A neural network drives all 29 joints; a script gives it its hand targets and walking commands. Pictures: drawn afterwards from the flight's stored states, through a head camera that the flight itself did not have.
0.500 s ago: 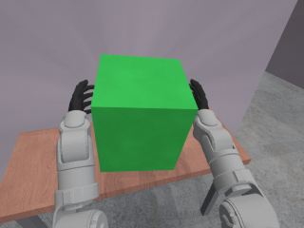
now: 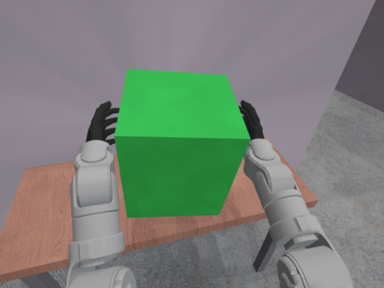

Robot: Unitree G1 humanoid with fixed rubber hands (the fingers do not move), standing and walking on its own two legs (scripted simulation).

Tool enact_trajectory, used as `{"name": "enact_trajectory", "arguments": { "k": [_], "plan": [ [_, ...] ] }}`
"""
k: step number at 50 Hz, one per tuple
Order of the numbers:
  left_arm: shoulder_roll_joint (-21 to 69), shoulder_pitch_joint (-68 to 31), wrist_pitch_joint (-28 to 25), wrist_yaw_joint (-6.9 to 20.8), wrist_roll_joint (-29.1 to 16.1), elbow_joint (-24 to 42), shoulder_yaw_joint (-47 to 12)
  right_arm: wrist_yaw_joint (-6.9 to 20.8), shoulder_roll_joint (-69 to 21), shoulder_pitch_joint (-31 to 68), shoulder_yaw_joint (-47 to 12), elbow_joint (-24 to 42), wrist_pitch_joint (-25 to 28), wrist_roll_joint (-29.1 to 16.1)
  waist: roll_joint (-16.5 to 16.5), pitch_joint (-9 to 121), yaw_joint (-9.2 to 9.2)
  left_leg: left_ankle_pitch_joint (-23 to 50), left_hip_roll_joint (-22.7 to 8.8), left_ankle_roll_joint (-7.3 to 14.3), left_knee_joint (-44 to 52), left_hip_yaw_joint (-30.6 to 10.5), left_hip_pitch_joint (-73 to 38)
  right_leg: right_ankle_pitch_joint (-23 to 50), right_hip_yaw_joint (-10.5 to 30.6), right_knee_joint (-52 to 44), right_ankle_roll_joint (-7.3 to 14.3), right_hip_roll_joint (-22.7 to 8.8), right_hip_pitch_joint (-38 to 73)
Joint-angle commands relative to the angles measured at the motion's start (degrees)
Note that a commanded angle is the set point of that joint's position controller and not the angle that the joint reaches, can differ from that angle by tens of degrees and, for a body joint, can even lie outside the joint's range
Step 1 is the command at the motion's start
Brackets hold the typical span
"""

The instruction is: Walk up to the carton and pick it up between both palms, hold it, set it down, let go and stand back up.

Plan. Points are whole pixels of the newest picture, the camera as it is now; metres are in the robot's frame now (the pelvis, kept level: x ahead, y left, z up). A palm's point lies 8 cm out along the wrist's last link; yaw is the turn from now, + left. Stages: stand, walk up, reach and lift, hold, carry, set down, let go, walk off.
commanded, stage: hold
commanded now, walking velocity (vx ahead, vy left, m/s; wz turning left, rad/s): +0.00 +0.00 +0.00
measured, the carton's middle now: (176, 146) +0.39 +0.02 +0.14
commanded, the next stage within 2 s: none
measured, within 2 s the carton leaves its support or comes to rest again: neither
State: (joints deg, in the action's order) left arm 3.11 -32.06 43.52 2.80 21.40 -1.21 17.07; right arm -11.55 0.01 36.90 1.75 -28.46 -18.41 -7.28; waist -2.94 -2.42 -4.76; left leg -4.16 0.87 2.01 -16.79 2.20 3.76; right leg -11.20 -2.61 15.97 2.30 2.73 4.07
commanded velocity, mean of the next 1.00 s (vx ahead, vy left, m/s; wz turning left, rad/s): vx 0.00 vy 0.00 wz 0.00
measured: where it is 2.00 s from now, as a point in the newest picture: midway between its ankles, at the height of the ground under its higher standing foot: outside the picture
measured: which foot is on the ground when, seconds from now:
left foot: down 0.00-1.00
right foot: down 0.00-1.00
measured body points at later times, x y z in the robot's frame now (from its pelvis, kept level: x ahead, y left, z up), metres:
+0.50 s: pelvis +0.00 +0.00 +0.00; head -0.05 +0.02 +0.45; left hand +0.36 +0.16 +0.19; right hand +0.37 -0.14 +0.18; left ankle +0.07 +0.10 -0.75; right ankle -0.01 -0.09 -0.75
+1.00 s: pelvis +0.00 +0.00 +0.00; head -0.04 +0.02 +0.45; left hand +0.36 +0.16 +0.19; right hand +0.37 -0.14 +0.18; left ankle +0.07 +0.10 -0.75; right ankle -0.01 -0.09 -0.75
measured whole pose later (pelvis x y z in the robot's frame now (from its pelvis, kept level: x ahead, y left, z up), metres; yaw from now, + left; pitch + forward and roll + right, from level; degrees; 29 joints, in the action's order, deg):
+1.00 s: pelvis +0.00 +0.00 +0.00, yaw +0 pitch -9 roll +0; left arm 3.3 -30.6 44.0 2.9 21.2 0.5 16.6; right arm -12.1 0.2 35.5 0.8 -26.4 -18.7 -8.0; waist -2.8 -2.7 -5.0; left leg -4.6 0.8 2.0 -17.0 2.4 3.3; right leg -11.5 -2.5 16.1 2.3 2.8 4.6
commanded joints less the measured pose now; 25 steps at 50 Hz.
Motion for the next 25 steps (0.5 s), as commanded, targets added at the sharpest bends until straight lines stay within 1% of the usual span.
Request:
{"name": "enact_trajectory", "arguments": {
  "k": [1,5,9,14,17,18,20,22,25],
  "plan": [
    [24.8,-34.3,-3.9,7.9,-10.3,6.6,-27.6,6.5,-25.9,40.9,-18.7,17.7,5.7,-3.4,4.6,23.5,-0.73,7.2,-2.2,-0.7,-1.9,-1.0,-23.0,8.0,-1.9,-3.9,-4.1,-2.2,-11.2],
    [24.8,-33.3,-3.5,7.8,-9.8,6.0,-27.0,6.6,-25.4,41.2,-18.5,18.0,5.8,-3.4,4.3,22.5,-0.31,6.7,-2.3,-0.7,-1.7,-0.8,-22.7,7.2,-2.0,-4.0,-4.0,-2.1,-11.3],
    [24.8,-33.0,-3.5,7.8,-10.2,7.8,-27.8,6.3,-25.8,40.6,-19.8,19.2,5.9,-4.4,4.5,24.3,-0.28,9.6,-2.3,-1.0,-2.5,-1.1,-23.6,10.5,-1.9,-3.5,-4.0,-1.9,-10.6],
    [24.8,-32.2,-3.5,7.9,-10.3,8.3,-28.1,5.8,-26.0,39.9,-20.6,20.2,5.6,-4.8,4.4,23.7,-0.57,9.7,-2.0,-1.0,-2.7,-0.9,-23.2,12.0,-1.9,-3.4,-4.3,-2.0,-9.9],
    [24.3,-32.6,-3.4,7.9,-10.0,7.7,-27.4,5.9,-25.4,40.0,-20.0,19.3,5.2,-4.5,3.9,22.6,-0.38,8.0,-2.1,-0.8,-2.1,-1.0,-22.6,9.3,-2.1,-3.6,-4.3,-1.9,-10.3],
    [24.4,-32.9,-3.4,7.9,-10.2,8.0,-27.6,6.1,-25.4,39.9,-19.6,19.1,5.1,-4.2,4.2,22.2,-0.7,7.5,-2.1,-0.9,-1.9,-1.0,-22.6,8.4,-2.1,-3.9,-4.1,-2.0,-11.0],
    [24.6,-33.4,-3.4,7.9,-9.9,7.0,-27.3,6.5,-25.2,39.8,-18.9,17.7,5.0,-3.8,4.6,21.0,-0.46,5.5,-2.5,-0.7,-1.2,-1.0,-22.2,5.9,-2.1,-4.3,-3.9,-2.0,-12.0],
    [24.9,-33.6,-3.4,7.8,-10.3,7.1,-27.7,6.7,-25.6,40.5,-18.8,18.6,5.3,-3.7,4.6,22.2,-0.59,5.7,-2.4,-0.8,-1.4,-0.9,-22.3,6.1,-2.1,-4.1,-3.8,-2.0,-12.0],
    [25.3,-34.2,-3.6,7.5,-10.4,7.3,-28.1,6.9,-25.6,40.7,-18.4,18.2,5.6,-3.4,4.7,22.9,-0.76,6.0,-2.5,-0.9,-1.6,-1.0,-22.9,5.7,-2.2,-4.1,-3.7,-1.8,-12.4]
  ]
}}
